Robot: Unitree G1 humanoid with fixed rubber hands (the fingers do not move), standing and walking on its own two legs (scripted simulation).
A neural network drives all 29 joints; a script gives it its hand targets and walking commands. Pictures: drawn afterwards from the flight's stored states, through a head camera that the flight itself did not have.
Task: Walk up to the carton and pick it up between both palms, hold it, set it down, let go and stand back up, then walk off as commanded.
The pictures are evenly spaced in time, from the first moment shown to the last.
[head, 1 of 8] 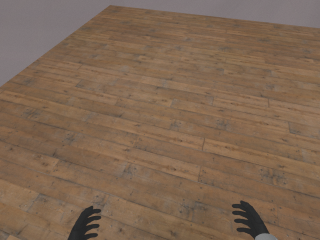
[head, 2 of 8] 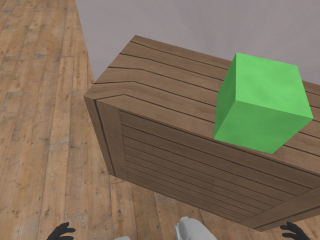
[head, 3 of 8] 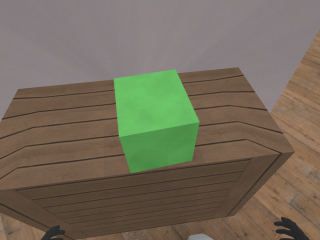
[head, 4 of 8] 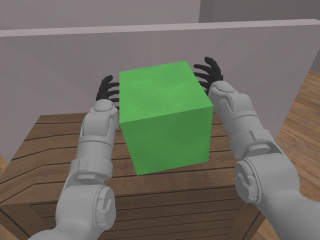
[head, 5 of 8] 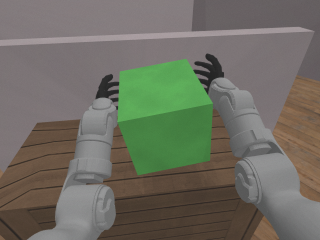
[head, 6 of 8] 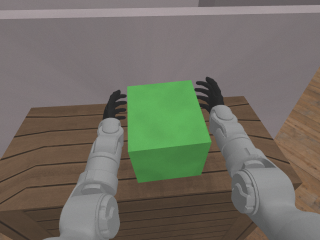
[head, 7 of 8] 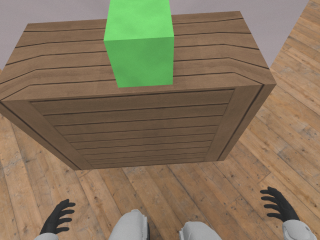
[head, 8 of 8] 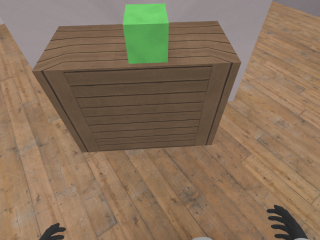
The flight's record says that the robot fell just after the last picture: no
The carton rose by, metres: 0.18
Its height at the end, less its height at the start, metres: +0.00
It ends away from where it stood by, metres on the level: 0.03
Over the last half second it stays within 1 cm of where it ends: yes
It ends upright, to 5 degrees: yes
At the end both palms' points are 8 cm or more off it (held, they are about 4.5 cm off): yes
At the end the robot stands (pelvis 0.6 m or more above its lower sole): yes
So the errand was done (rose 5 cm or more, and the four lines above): yes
